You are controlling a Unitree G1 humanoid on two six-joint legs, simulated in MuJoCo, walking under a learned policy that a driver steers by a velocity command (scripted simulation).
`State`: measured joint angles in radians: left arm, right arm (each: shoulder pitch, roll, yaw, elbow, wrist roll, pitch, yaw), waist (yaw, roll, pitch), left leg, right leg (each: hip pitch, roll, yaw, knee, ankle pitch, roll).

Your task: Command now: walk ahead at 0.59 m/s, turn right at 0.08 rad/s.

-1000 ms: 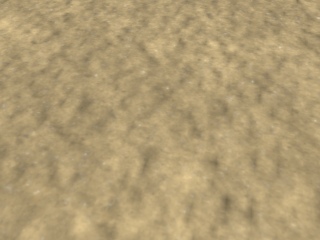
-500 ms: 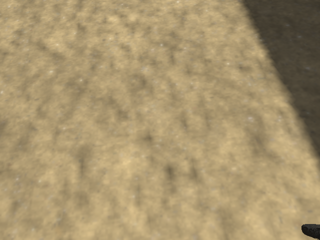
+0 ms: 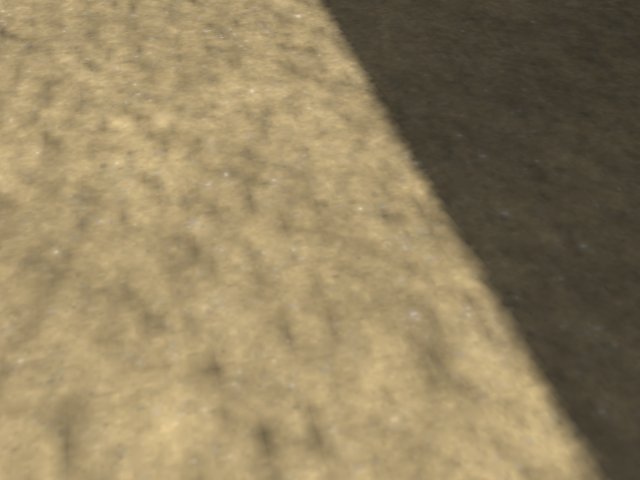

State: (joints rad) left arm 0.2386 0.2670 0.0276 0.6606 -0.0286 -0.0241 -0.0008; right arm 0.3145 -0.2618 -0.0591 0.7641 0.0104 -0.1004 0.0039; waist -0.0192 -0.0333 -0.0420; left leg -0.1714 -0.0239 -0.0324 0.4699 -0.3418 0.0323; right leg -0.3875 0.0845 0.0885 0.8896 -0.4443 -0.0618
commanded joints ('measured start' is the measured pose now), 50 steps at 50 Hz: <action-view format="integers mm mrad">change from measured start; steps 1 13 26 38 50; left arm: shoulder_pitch -165 -167 122 94 -172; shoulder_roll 107 116 61 250 49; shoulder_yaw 36 34 30 70 -28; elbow -127 -118 92 120 -78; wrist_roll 2 65 51 75 85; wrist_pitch -73 -18 -92 -26 -33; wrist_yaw -13 -52 -5 34 -27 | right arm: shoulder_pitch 128 147 -139 216 78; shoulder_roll -157 -213 -39 -209 -158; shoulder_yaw -40 -39 3 -44 -27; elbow -19 70 -65 14 24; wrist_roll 0 -26 -39 -21 -16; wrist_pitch -20 12 97 87 0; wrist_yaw -2 6 79 44 7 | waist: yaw -64 28 14 -273 4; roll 151 175 -47 -62 -7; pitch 136 97 162 -126 185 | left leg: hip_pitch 333 63 -653 201 -154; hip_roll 331 242 155 -103 39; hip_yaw -482 -161 -8 163 -242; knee -307 -233 772 224 -357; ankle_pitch -316 639 246 94 284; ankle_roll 195 124 54 235 261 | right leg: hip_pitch -606 75 264 345 -229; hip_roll -123 -50 -358 -353 -255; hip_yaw -4 -163 -118 -355 -103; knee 200 -280 -788 81 13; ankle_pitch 106 197 176 1434 378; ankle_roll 19 15 2 11 104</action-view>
